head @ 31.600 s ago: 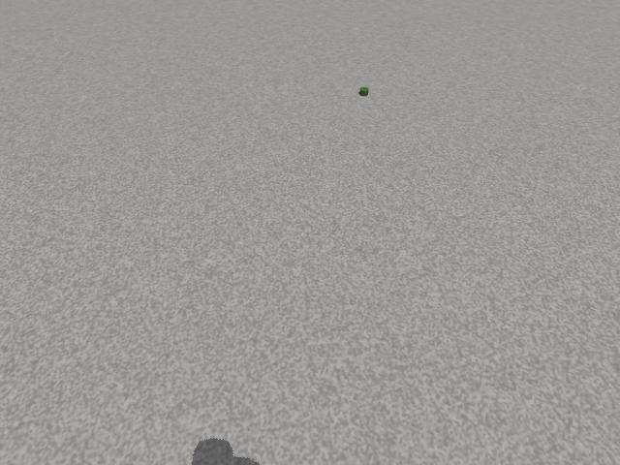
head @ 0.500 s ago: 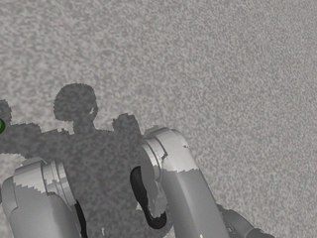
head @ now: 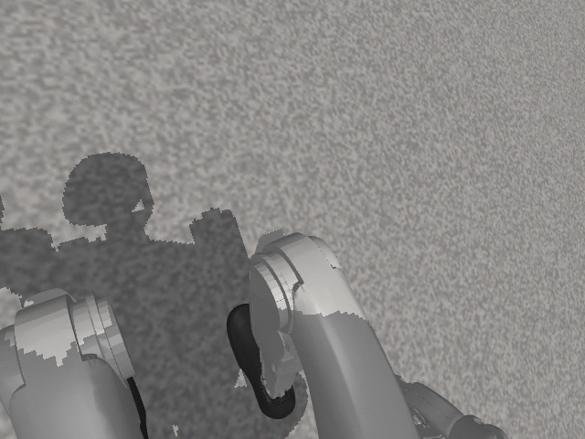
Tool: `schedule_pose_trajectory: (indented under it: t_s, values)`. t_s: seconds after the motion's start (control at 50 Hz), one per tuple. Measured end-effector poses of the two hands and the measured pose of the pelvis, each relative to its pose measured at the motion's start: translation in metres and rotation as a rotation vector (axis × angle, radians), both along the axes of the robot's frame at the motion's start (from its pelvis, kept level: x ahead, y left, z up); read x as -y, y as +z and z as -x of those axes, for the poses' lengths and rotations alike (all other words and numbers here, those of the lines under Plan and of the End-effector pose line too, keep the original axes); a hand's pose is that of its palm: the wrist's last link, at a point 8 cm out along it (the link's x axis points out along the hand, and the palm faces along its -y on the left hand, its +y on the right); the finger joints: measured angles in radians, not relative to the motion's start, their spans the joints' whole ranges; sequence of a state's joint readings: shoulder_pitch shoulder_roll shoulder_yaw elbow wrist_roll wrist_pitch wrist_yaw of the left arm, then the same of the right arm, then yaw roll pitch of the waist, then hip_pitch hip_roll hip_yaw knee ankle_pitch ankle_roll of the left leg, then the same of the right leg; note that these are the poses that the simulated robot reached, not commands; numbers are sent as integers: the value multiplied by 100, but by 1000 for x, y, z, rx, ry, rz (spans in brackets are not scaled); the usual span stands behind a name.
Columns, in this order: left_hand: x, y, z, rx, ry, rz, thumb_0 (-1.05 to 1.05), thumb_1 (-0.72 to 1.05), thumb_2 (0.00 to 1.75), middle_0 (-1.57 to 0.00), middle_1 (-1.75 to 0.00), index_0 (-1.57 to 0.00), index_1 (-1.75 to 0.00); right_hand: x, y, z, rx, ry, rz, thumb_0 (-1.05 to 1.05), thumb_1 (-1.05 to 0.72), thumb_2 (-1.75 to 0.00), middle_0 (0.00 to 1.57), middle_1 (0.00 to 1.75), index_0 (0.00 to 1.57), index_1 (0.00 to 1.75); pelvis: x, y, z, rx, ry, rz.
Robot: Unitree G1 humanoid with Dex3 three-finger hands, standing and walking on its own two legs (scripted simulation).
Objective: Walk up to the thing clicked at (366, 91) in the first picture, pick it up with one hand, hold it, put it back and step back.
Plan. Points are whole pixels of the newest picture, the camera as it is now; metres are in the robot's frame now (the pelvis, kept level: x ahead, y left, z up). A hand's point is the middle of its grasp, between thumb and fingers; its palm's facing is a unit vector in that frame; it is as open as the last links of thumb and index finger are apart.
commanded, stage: rest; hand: left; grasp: from above
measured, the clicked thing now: out of the picture +0.42 +0.29 -0.28
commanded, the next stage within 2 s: open in 0.04 s
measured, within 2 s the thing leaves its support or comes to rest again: neither
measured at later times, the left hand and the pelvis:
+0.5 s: hand out of the picture +0.39 +0.29 -0.25, palm faces -0.45 -0.17 -0.88, open 9.8 cm; pelvis +0.00 +0.00 +0.00, yaw +0 degrees
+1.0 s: hand out of the picture +0.39 +0.30 -0.26, palm faces -0.44 -0.16 -0.89, open 13.3 cm; pelvis +0.00 +0.00 +0.00, yaw -1 degrees
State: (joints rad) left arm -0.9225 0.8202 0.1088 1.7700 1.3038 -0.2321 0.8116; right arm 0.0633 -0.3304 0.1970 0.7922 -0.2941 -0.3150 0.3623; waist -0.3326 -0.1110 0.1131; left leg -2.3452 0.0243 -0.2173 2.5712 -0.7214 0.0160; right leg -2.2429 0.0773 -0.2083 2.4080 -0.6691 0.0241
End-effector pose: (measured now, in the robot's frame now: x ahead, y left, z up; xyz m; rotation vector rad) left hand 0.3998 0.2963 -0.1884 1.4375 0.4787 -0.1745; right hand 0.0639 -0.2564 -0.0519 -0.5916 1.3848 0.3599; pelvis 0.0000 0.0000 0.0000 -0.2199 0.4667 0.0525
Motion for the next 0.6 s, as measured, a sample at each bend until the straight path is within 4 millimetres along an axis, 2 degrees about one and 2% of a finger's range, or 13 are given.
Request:
schedule_pose_trajectory:
  t_s: [0.2,0.3,0.44,0.6]
  values:
    - [-4,-1,-7,-22,72,-6,-2,38,17,-100,-42,-94,-32,1,1,-6,23,21,-22,0,-91,-90,20,30,19,30,1,-1,0,6,-2,3]
    - [-4,-1,-5,-41,76,8,-2,36,26,-92,-47,-86,-37,-3,-1,-2,18,12,-40,0,-91,-90,20,30,19,30,1,0,1,7,-3,1]
    - [-3,-1,3,-64,46,16,0,20,40,-76,-58,-69,-48,-8,-3,5,6,6,-45,0,-91,-90,20,30,19,30,2,2,3,13,-4,-2]
    - [-3,-4,8,-44,9,9,0,2,54,-60,-72,-52,-62,-5,2,9,4,15,-17,0,-90,-90,20,30,20,30,2,2,6,31,-5,0]
